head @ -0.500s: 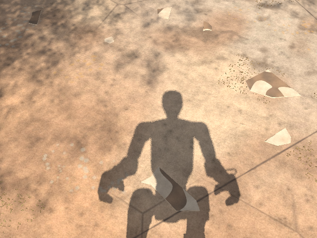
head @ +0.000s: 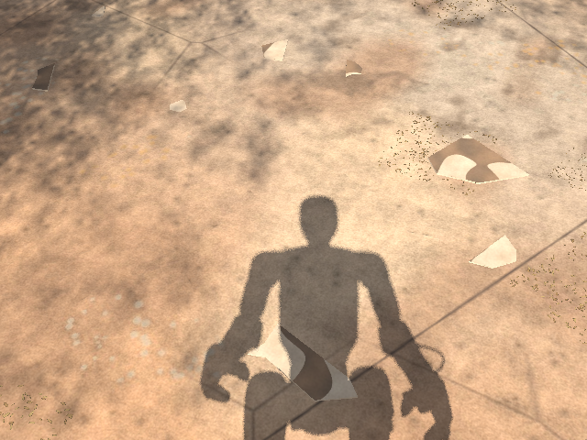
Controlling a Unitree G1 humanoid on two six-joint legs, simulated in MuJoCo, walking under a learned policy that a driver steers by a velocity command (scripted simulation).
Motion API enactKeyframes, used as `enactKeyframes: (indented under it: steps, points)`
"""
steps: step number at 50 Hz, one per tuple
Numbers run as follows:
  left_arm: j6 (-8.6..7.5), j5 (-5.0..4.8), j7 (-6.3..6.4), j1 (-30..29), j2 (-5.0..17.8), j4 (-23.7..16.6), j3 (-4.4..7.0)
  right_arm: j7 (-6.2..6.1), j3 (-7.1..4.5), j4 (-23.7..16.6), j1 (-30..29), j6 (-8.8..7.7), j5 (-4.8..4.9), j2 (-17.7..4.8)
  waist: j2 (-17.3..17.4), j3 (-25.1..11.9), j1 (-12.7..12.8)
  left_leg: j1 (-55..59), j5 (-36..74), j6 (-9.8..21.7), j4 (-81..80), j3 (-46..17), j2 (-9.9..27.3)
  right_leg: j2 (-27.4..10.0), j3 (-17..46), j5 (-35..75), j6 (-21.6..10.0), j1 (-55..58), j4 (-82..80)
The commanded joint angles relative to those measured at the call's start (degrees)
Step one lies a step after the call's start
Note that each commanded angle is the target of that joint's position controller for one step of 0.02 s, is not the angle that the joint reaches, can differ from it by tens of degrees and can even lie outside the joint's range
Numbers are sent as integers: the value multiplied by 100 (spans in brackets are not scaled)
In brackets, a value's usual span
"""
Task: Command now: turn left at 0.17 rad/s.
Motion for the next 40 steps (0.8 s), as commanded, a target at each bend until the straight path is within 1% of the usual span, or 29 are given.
enactKeyframes:
  steps: [1, 2, 3, 4, 6, 8, 9, 10, 11, 12, 13, 14, 15, 17, 20, 22, 24, 25, 26, 27, 28, 29, 30, 31, 32, 33, 34, 36, 40]
  points:
    - [-46, -9, 57, 142, 994, -283, 342, -4, -168, -216, 128, -212, -54, -927, 36, -288, 286, 183, 1940, 276, -300, -788, 581, -906, 822, 598, -103, -110, -213]
    - [-7, -29, 76, 101, 837, -236, 327, 45, -214, -205, -59, -222, 44, -957, 566, -58, 265, -331, 2038, 522, -391, -1192, 769, -496, 357, 285, 3, -128, -28]
    - [22, -9, 98, 7, 827, -221, 341, 71, -220, -251, -52, -235, 25, -902, 712, -11, 154, -491, 1991, 693, -626, -1585, 994, -352, 151, 75, 99, -135, 431]
    - [41, 4, 100, 2, 760, -225, 346, 75, -234, -275, -66, -230, -16, -923, 879, -21, 139, -596, 2009, 839, -759, -1880, 1162, -258, 75, -128, 138, -180, 669]
    - [59, -15, 74, 235, 730, -203, 372, 54, -287, -372, -238, -200, -41, -1006, 922, -2, 249, -715, 2068, 1008, -760, -2046, 1222, -196, 80, -489, 113, -271, 902]
    - [15, -19, 77, 428, 688, -190, 378, 58, -323, -461, -415, -158, -27, -993, 772, -57, 354, -843, 2060, 903, -528, -1984, 1002, -227, 172, -507, 71, -89, 609]
    - [-26, -7, 95, 558, 746, -192, 394, 66, -327, -516, -504, -136, -11, -930, 618, -109, 412, -985, 1903, 728, -306, -1878, 803, -395, 347, -293, 47, 143, 209]
    - [-74, 45, 129, 719, 998, -213, 446, 81, -305, -616, -565, -127, 19, -771, 161, -183, 428, -1250, 1441, 486, 227, -1589, 452, -924, 878, -17, -44, 422, -370]
    - [-49, 37, 125, 753, 1486, -160, 583, 90, -269, -728, -511, -99, 102, -517, -999, -201, 305, -1844, 176, 185, 1185, -653, -390, -1743, 1800, 777, -500, 681, -862]
    - [-38, 27, 119, 687, 1444, -235, 566, 59, -304, -681, -328, -63, -6, -580, -1469, -377, 351, -2018, -1768, 122, 2605, -34, -623, -2657, 2453, 1815, -1098, 662, -1088]
    - [-32, 37, 113, 600, 1180, -317, 475, 66, -357, -590, -236, -33, -91, -687, -751, -347, 220, -2018, -1917, 133, 3550, -165, -372, -2742, 2248, 2201, -1320, 393, -1080]
    - [-17, 52, 127, 299, 1040, -403, 424, 100, -377, -531, -211, 0, -60, -652, -315, -237, 56, -1921, -1576, 125, 3811, -248, -219, -2484, 1760, 1927, -1223, 130, -1051]
    - [-12, 89, 148, 70, 1017, -452, 409, 154, -365, -556, -248, 35, -44, -590, -407, -109, -31, -1884, -1237, 121, 3750, -197, -126, -2229, 1307, 1570, -1028, -54, -1086]
    - [-19, 126, 152, 6, 1062, -469, 409, 283, -314, -619, -370, 82, -45, -510, -860, -39, 43, -1899, -921, -15, 3265, 38, -126, -1794, 714, 1322, -806, 88, -1041]
    - [-28, 93, 103, 323, 1224, -382, 455, 389, -250, -849, -717, 95, -3, -466, -1001, -240, 281, -1563, -1021, -83, 2256, 205, -90, -1939, 451, 1755, -819, 441, -784]
    - [-25, 98, 33, 388, 1409, -354, 520, 396, -236, -968, -786, 90, 34, -506, -1117, -402, 346, -1178, -1093, -10, 1689, 370, -132, -2083, 358, 2157, -788, 530, -584]
    - [8, 83, -23, 367, 1510, -344, 566, 392, -247, -1027, -721, 66, 56, -571, -1184, -454, 314, -838, -900, 89, 1062, 536, -203, -2148, 253, 2182, -687, 485, -357]
    - [34, 46, -41, 288, 1526, -347, 581, 383, -244, -1002, -571, 33, 44, -545, -1086, -463, 182, -480, -453, 155, 453, 636, -271, -2088, 75, 1967, -526, 306, -93]
    - [51, 34, -57, 369, 1485, -309, 587, 340, -258, -957, -424, -24, 4, -608, -800, -465, 92, -1, 148, 223, -254, 513, -321, -1978, -153, 1433, -224, -55, 312]
    - [73, 66, -92, 570, 1283, -298, 551, 272, -344, -934, -259, -104, -78, -969, 224, -395, 64, 481, 344, 382, -1114, -629, 329, -1589, -596, 247, 183, -789, 1363]
    - [119, 61, -61, 351, 794, -731, 409, 255, -534, -1123, -208, -150, -61, -1877, 1664, -181, 88, 582, 1984, 1144, -1401, -3086, 2070, -485, -780, -2260, 632, -2373, 2430]
    - [207, 96, 21, -131, 1019, -783, 434, 240, -571, -934, 292, -145, -59, -1752, 867, -197, -301, 233, 2495, 1708, -1226, -2878, 2129, -539, 154, -2308, 606, -2209, 3306]
    - [242, 10, 4, -39, 1028, -734, 451, 204, -479, -931, 34, -133, -16, -1432, 555, -54, -19, 54, 2327, 1688, -1142, -2322, 1754, -626, 336, -1840, 576, -2193, 3555]
    - [209, -35, -24, 65, 1051, -645, 462, 174, -410, -1010, -407, -109, 14, -1182, 412, 90, 182, -91, 1882, 1437, -1178, -1891, 1315, -691, 423, -1302, 544, -2138, 3431]
    - [167, 24, -42, 111, 1124, -599, 495, 148, -376, -1107, -717, -98, 24, -1070, 515, 35, 274, 14, 1743, 1250, -1159, -1700, 1018, -672, 416, -981, 525, -2148, 3357]
    - [157, 106, -72, 226, 1167, -520, 512, 137, -349, -1148, -766, -106, 32, -975, 591, -140, 273, 114, 2203, 1244, -1080, -1566, 874, -604, 349, -806, 551, -2050, 3486]
    - [161, 117, -99, 257, 1149, -509, 516, 151, -341, -1138, -657, -120, 46, -963, 475, -322, 258, 217, 2496, 1259, -1016, -1549, 847, -551, 351, -738, 577, -1990, 3580]
    - [179, 67, -114, 174, 1054, -561, 497, 168, -379, -1088, -445, -159, 56, -1067, 305, -421, 201, 379, 2586, 1286, -956, -1639, 853, -526, 384, -679, 632, -2050, 3477]
    - [217, 44, -69, -118, 1016, -689, 473, 143, -415, -1028, -131, -161, 9, -1150, 479, -321, 27, 529, 2077, 1342, -945, -2050, 838, -474, 452, -770, 689, -2212, 2881]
